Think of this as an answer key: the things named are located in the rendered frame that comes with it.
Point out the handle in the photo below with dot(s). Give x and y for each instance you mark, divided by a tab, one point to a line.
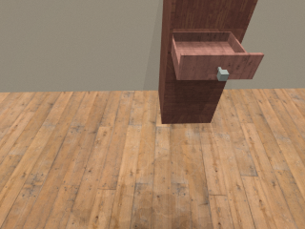
222	75

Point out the cabinet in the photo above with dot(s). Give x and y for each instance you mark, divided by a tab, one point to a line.
195	101

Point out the drawer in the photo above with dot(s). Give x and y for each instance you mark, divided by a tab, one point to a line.
197	55

